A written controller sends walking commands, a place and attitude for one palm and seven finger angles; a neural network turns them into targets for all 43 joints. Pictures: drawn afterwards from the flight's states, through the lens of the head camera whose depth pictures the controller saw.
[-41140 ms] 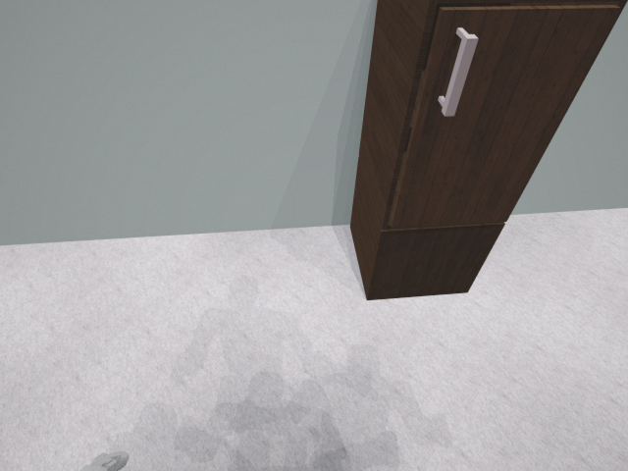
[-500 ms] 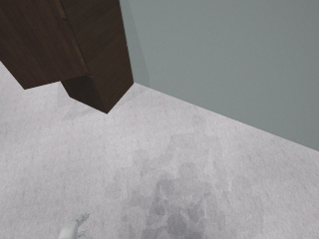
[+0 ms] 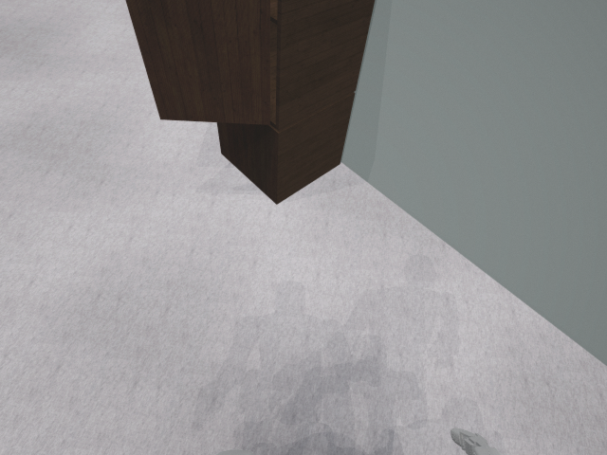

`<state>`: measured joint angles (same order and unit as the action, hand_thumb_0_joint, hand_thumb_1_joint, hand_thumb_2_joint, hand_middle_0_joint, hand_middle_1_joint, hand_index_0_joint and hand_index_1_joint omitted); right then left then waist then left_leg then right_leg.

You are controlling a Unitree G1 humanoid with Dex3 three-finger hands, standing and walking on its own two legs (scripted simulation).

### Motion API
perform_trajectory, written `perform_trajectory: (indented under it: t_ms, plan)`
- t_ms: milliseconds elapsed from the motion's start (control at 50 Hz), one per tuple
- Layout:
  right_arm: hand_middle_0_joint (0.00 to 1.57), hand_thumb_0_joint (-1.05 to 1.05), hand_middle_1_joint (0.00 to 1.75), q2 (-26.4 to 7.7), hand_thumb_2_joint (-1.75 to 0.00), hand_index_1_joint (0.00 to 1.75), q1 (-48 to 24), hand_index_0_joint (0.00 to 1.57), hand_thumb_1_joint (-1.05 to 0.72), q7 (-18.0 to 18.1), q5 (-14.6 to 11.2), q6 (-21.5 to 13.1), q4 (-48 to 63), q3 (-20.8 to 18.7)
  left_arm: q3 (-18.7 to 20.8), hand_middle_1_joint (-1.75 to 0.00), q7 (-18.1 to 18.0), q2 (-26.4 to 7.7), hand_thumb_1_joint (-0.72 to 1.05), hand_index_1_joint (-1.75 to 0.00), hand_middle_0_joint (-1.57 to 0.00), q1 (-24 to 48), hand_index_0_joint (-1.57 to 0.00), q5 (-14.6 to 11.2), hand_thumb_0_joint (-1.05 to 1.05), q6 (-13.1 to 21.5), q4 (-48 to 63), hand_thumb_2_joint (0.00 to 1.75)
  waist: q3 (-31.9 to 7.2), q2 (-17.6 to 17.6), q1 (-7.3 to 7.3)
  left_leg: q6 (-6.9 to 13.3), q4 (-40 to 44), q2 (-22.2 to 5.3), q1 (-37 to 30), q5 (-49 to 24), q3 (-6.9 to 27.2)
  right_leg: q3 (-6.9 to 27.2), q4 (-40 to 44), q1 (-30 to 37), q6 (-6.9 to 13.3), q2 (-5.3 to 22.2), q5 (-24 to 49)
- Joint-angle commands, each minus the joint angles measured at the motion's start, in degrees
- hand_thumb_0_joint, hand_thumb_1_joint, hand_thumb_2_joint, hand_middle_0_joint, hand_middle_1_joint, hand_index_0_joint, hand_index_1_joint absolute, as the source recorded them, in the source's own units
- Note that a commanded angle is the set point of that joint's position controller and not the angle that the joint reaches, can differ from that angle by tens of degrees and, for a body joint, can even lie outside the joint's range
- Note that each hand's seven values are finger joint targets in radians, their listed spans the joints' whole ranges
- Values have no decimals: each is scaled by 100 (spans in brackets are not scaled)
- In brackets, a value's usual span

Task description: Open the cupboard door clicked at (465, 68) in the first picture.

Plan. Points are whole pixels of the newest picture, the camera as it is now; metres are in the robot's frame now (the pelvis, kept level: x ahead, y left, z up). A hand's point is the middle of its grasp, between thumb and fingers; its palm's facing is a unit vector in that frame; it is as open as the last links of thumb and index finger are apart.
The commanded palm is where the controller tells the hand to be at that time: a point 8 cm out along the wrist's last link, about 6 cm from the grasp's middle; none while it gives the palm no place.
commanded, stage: take the last steps up to it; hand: left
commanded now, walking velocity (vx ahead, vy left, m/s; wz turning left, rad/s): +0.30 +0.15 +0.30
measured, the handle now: out of the picture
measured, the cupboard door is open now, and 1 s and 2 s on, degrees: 48 48 48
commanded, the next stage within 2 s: come to a stop and stand still in 1.48 s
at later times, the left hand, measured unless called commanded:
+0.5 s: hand (182, 424) +0.16 +0.18 -0.14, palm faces +0.12 -0.97 -0.22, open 7.3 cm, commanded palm none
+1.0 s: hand out of the picture +0.12 +0.26 -0.17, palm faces +0.30 -0.94 -0.14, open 7.3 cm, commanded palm none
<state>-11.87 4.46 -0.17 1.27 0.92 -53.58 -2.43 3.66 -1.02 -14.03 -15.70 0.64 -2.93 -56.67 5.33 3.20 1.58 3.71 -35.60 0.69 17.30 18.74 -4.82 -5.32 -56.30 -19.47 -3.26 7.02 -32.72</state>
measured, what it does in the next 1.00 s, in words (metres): walks ahead: right foot, then left foot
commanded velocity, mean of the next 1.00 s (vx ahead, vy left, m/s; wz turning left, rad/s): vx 0.30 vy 0.13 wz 0.08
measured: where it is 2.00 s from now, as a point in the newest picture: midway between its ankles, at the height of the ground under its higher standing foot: (241, 347)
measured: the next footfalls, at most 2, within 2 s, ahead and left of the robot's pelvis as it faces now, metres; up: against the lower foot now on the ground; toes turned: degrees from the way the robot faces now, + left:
right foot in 0.42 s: +0.14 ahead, -0.10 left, +0.00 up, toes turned -2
left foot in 0.90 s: +0.31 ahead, +0.23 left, +0.00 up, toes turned +20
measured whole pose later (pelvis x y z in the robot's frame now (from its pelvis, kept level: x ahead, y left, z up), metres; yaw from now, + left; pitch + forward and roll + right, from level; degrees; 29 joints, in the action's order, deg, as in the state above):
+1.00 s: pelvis +0.24 +0.13 +0.00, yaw +11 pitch +1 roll +0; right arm -9.3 6.3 -0.4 1.6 -3.4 -56.2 -2.1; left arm 2.4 0.1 -8.0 -23.1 0.9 0.5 -66.3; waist 4.7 2.1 2.9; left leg 3.7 -36.1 -1.4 22.3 15.1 -9.0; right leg -3.2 -63.2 -15.9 -0.7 9.1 -28.3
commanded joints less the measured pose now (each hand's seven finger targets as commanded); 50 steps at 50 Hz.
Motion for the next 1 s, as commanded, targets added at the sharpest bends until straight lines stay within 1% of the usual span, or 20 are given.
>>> perform_trajectory:
  t_ms: [0,60,280,320,360,380,400,420,440,480,520,580,700,800,820,860,880,900,920,980]
  plan:
    - [20,0,30,-1004,-90,30,781,20,-90,171,24,-112,107,-210,91,-30,102,-278,90,-30,-20,472,-20,78,0,203,536,90,-578,-1229,-338,718,1830,-1592,-1133,-2060,1730,459,-1143,-1343,57,-36,648]
    - [20,0,30,-893,-90,30,924,20,-90,144,-5,-239,59,-173,103,-30,185,-217,90,-30,-20,276,-20,92,0,258,390,90,-547,-981,-212,619,2059,-1336,-1189,-1615,1471,299,-953,-1339,37,-59,1127]
    - [20,0,30,-772,-90,30,1564,20,-90,97,43,-274,-255,-185,28,-30,220,-34,90,-30,-20,1071,-20,94,0,367,653,90,-205,-942,-336,876,2269,-1292,-1042,-608,1857,54,1391,-795,111,-226,1158]
    - [20,0,30,-760,-90,30,1477,20,-90,89,43,-267,-286,-175,55,-30,209,-35,90,-30,-20,827,-20,83,0,384,574,90,-189,-840,-166,811,2109,-1207,-626,-540,1793,-4,1834,-90,160,-351,1357]
    - [20,0,30,-686,-90,30,1241,20,-90,82,0,-266,-284,-154,150,-30,185,-167,90,-30,-20,58,-20,96,0,446,304,90,-328,-430,260,482,1304,-817,370,-193,1397,43,2835,1574,215,-310,1824]
    - [20,0,30,-513,-90,30,1245,20,-90,54,-57,-306,-258,-121,234,-30,145,-538,90,-30,-20,-572,-20,132,0,510,128,90,-604,356,525,180,251,-295,1225,152,854,895,3429,2765,440,450,1240]
    - [20,0,30,-288,-90,30,1290,20,-90,33,-71,-318,-119,-102,347,-30,89,-1052,90,-30,-20,-1137,-20,141,0,548,15,90,-800,1734,685,-169,-1521,294,2216,1349,269,3075,4252,3470,1055,2091,641]
    - [20,0,30,-682,-90,30,1112,20,-90,8,28,-237,-76,-193,321,-30,42,-1064,90,-30,-20,-1074,-20,51,0,518,29,90,-423,1023,572,-253,-2620,16,2397,1429,695,3619,4734,2581,1364,2540,-75]
    - [20,0,30,-668,-90,30,1158,20,-90,-19,49,-197,-147,-237,306,-30,-5,-789,90,-30,-20,-545,-20,25,0,524,153,90,-104,734,305,-285,-2945,-286,2382,785,878,3162,4857,2037,1324,2336,-523]
    - [20,0,30,-405,-90,30,1070,20,-90,-80,43,-91,-313,-204,132,-30,1,-317,90,-30,-20,-72,-20,43,0,589,190,90,360,664,11,-400,-3158,-529,2058,-109,871,1987,4948,892,895,1760,205]
    - [20,0,30,-129,-90,30,1350,20,-90,-127,41,-15,-473,-160,52,-30,29,-76,90,-30,-20,-119,-20,21,0,684,108,90,230,509,-134,-521,-3048,-522,1776,-670,653,902,4879,733,652,1291,1403]
    - [20,0,30,-18,-90,30,1351,20,-90,-162,31,8,-549,-167,68,-30,32,-62,90,-30,-20,-427,-20,26,0,774,-88,90,20,447,-119,-658,-2717,-590,1932,-1054,420,240,4764,1199,628,1135,2509]
    - [20,0,30,44,-90,30,569,20,-90,-238,7,-46,-270,-107,12,-30,38,-169,90,-30,-20,-913,-20,73,0,832,-430,90,92,637,43,-681,-1634,-636,2104,-1196,66,-181,4543,1693,721,1180,3780]
    - [20,0,30,45,-90,30,130,20,-90,-297,-10,-195,-64,-39,37,-30,10,-383,90,-30,-20,-917,-20,130,0,755,-568,90,172,853,93,-439,-108,-408,1068,-692,-229,-244,4188,1547,734,1326,3825]
    - [20,0,30,0,-90,30,279,20,-90,-273,-11,-235,-85,-51,58,-30,6,-424,90,-30,-20,-884,-20,127,0,733,-584,90,100,910,5,-365,129,-310,649,-546,-320,-274,3927,1472,729,1343,4083]
    - [20,0,30,-386,-90,30,1522,20,-90,-183,32,-316,-454,-142,65,-30,16,-379,90,-30,-20,-770,-20,104,0,696,-554,90,-512,289,-599,-262,834,-143,-1228,-682,-380,-595,2364,872,551,1011,4193]
    - [20,0,30,-1040,-90,30,2348,20,-90,-89,96,-371,-634,-296,30,-30,62,-103,90,-30,-20,-993,-20,46,0,672,-480,90,-1373,-1037,-859,24,857,-1111,-2532,-1124,687,-850,893,27,338,363,2473]
    - [20,0,30,-1526,-90,30,2804,20,-90,28,76,-368,-734,-420,-32,-30,82,179,90,-30,-20,-1046,-20,5,0,657,-337,90,-1836,-2281,-936,496,1407,-2198,-3283,-1582,2391,-545,-819,-1196,252,-348,-212]
    - [20,0,30,-1482,-90,30,2726,20,-90,108,32,-324,-729,-403,-33,-30,36,139,90,-30,-20,-555,-20,13,0,641,-170,90,-1714,-1763,-946,724,1655,-2397,-3140,-1981,2389,162,-1747,-1626,459,-251,-138]
    - [20,0,30,-664,-90,30,1572,20,-90,167,27,-452,-418,-180,18,-30,77,216,90,-30,-20,-134,-20,42,0,568,-288,90,-655,-926,-439,452,1923,-2048,-1387,-2229,1348,599,-2174,-1673,437,222,1234]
